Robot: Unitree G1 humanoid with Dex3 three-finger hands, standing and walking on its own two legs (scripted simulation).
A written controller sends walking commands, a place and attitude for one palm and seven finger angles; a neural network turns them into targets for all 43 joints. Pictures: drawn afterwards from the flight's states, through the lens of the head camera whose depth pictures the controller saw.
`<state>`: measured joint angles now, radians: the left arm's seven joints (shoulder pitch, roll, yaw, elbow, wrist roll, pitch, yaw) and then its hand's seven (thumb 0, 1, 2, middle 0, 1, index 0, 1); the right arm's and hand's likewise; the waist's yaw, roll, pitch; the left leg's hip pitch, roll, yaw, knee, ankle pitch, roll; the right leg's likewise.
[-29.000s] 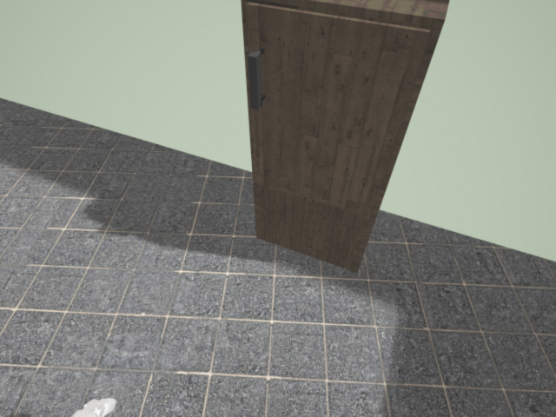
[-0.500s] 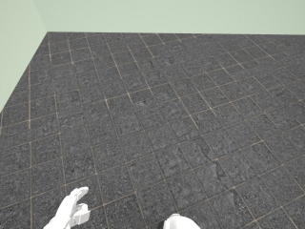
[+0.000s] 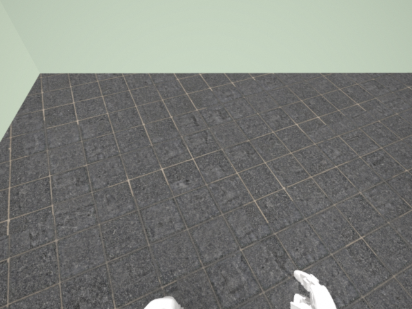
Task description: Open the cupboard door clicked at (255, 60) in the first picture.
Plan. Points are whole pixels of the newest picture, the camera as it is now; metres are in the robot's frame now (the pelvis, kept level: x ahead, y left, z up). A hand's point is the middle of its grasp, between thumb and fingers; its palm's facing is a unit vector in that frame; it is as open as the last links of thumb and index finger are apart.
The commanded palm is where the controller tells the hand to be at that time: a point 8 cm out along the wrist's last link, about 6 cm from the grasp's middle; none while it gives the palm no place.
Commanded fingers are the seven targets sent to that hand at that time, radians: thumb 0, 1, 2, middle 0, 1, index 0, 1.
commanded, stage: turn to face it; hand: left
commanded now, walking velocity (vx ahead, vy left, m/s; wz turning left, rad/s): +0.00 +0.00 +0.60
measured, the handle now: out of the picture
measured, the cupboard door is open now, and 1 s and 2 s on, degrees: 41 41 41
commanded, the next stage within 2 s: none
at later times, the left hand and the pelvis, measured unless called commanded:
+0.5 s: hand (143, 247) +0.25 +0.18 -0.13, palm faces +0.16 -0.96 -0.24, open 7.4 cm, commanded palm none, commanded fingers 0.00 0.90 0.90 -0.20 -0.30 -0.20 -0.30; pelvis +0.15 -0.03 +0.01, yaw +13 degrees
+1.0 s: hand (106, 301) +0.14 +0.23 -0.15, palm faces +0.51 -0.82 -0.27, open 7.4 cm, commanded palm none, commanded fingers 0.00 0.90 0.90 -0.20 -0.30 -0.20 -0.30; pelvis +0.19 +0.00 +0.01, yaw +30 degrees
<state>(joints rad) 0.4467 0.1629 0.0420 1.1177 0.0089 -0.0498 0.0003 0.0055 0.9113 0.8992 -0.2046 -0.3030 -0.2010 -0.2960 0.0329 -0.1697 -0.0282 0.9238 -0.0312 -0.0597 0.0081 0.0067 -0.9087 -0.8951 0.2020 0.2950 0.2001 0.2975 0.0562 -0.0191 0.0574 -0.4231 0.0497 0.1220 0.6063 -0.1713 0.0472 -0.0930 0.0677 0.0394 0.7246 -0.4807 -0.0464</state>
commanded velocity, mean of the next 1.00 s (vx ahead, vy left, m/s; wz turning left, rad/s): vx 0.00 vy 0.00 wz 0.60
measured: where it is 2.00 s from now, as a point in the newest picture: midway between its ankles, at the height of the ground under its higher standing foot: (219, 294)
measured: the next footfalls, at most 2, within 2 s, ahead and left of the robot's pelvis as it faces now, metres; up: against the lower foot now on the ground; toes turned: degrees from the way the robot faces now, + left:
right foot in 0.40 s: +0.19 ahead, -0.12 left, +0.00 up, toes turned +4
left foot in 0.78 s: +0.22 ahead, +0.12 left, +0.00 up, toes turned +31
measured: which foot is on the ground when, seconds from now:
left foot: down 0.00-0.40, up 0.42-0.76, down 0.78-1.00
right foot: up 0.00-0.38, down 0.40-0.78, up 0.80-1.00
